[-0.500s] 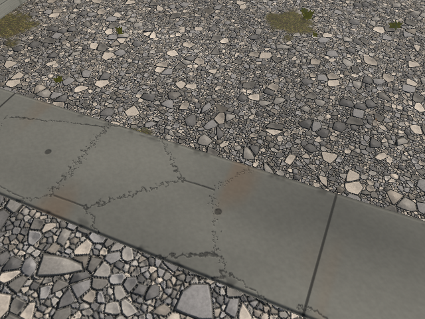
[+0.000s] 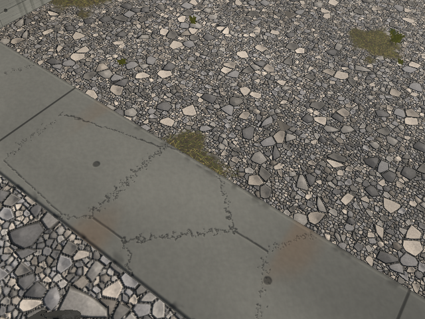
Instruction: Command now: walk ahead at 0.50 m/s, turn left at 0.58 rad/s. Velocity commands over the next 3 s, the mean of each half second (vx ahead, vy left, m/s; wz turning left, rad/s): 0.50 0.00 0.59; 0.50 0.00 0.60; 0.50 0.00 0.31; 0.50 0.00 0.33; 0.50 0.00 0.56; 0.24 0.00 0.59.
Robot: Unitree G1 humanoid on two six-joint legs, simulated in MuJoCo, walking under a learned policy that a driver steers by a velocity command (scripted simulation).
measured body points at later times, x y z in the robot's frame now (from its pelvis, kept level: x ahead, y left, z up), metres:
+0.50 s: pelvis +0.27 -0.04 +0.00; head +0.29 -0.04 +0.45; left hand +0.27 +0.24 -0.11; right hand +0.50 -0.27 -0.10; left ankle +0.28 +0.12 -0.66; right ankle +0.29 -0.15 -0.75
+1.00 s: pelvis +0.48 +0.12 +0.00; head +0.50 +0.16 +0.45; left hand +0.49 +0.45 -0.09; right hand +0.71 -0.06 -0.10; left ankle +0.45 +0.18 -0.75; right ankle +0.64 +0.01 -0.67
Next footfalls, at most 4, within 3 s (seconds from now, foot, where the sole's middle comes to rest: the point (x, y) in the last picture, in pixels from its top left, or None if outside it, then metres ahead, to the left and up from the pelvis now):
0.24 right None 0.33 -0.14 -0.78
0.76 left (140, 311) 0.48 0.20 -0.78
1.26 right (145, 211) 0.83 0.21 -0.78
1.78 left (36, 211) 0.84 0.59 -0.78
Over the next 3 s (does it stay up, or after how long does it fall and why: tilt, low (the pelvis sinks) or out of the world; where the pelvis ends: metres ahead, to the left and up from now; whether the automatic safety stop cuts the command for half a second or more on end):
stays up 1.02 0.92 -0.01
